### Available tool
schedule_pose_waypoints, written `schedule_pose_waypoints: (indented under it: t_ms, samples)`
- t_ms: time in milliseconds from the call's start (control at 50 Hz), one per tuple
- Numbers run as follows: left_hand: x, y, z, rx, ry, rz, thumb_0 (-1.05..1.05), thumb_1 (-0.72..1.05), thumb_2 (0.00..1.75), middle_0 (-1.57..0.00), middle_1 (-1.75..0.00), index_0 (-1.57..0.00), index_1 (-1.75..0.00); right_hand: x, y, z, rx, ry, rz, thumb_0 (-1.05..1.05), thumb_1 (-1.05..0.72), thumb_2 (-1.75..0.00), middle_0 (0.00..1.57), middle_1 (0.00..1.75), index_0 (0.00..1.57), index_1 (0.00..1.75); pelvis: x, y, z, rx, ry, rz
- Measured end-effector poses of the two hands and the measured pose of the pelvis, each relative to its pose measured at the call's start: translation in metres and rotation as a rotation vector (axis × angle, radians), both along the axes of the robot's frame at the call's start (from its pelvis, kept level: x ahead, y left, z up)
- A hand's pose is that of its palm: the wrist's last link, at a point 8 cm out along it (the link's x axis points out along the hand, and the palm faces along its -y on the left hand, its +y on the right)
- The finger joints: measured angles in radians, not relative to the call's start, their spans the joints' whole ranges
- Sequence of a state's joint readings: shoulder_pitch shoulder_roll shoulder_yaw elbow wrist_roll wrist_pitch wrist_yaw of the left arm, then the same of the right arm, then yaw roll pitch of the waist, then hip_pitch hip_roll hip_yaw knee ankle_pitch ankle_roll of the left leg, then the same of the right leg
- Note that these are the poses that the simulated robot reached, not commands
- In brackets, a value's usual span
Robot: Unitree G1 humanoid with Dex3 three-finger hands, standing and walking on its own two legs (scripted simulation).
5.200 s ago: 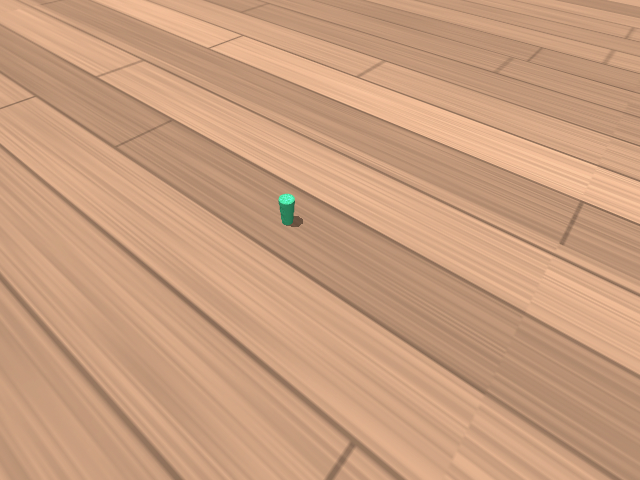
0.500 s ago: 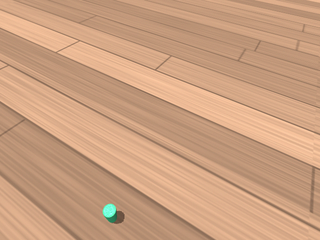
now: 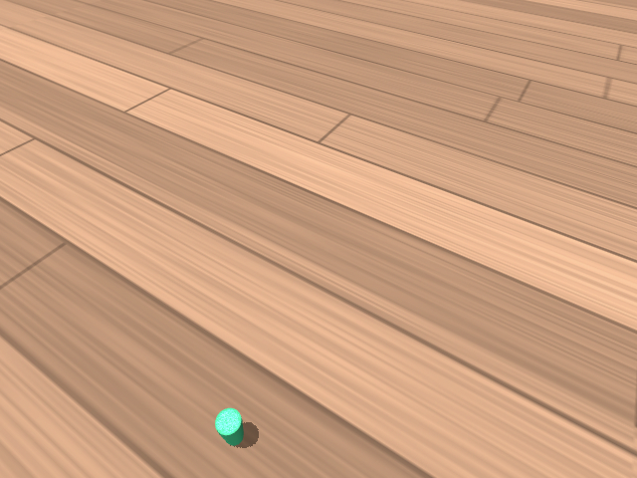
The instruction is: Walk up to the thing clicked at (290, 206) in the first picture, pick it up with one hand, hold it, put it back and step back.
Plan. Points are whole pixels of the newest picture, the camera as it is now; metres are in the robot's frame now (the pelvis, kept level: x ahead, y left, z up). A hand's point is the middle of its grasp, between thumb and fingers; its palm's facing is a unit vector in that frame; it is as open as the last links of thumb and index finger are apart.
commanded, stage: walk up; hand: left
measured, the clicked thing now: (231, 429) +0.41 +0.22 -0.71
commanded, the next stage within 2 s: none
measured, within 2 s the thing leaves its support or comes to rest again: neither
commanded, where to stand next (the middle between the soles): +0.08 +0.01 m, yaw +1 degrees
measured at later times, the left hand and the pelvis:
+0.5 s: hand out of the picture +0.07 +0.26 -0.15, palm faces -0.01 -0.93 -0.37, open 7.4 cm; pelvis +0.01 +0.00 +0.00, yaw +0 degrees
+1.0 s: hand out of the picture +0.15 +0.32 -0.18, palm faces -0.02 -0.94 -0.35, open 7.4 cm; pelvis +0.07 +0.05 -0.01, yaw +0 degrees
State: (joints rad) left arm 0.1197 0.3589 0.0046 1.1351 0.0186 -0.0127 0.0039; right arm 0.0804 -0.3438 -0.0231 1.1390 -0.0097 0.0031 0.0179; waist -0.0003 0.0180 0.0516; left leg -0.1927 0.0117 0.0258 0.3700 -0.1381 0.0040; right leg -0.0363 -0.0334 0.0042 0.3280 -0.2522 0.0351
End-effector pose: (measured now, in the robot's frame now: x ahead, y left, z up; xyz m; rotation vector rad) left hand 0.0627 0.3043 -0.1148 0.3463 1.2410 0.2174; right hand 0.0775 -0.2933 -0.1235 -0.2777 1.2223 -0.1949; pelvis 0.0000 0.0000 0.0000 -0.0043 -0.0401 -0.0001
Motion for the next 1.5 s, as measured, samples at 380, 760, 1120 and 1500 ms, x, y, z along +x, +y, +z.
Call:
schedule_pose_waypoints:
  t_ms: [380,760,1120,1500]
  samples:
    - [0.002,-0.007,-0.002,-0.014,-0.015,0.000,0.01,0.90,0.90,-0.21,-0.30,-0.21,-0.30,-0.004,-0.005,0.002,-0.009,0.005,-0.005,0.01,-0.91,-0.89,0.21,0.30,0.20,0.30,0.001,-0.002,0.000,0.000,0.000,0.007]
    - [0.011,0.066,-0.019,0.014,0.093,0.064,0.01,0.90,0.90,-0.21,-0.30,-0.20,-0.30,0.047,0.023,0.014,-0.090,-0.017,0.019,0.01,-0.91,-0.89,0.20,0.30,0.20,0.30,0.061,0.046,-0.012,-0.018,-0.019,0.018]
    - [0.090,0.034,-0.023,-0.006,0.019,-0.024,0.01,0.90,0.90,-0.20,-0.30,-0.20,-0.30,0.094,0.015,0.004,-0.110,-0.103,0.032,0.01,-0.90,-0.89,0.21,0.31,0.21,0.30,0.061,0.028,-0.019,0.016,0.006,-0.023]
    - [0.063,-0.031,0.014,0.027,-0.191,-0.045,0.01,0.90,0.90,-0.21,-0.30,-0.21,-0.30,0.011,-0.043,-0.017,-0.054,0.025,0.048,0.01,-0.91,-0.89,0.21,0.30,0.20,0.30,0.026,-0.023,-0.017,0.019,0.005,0.018]
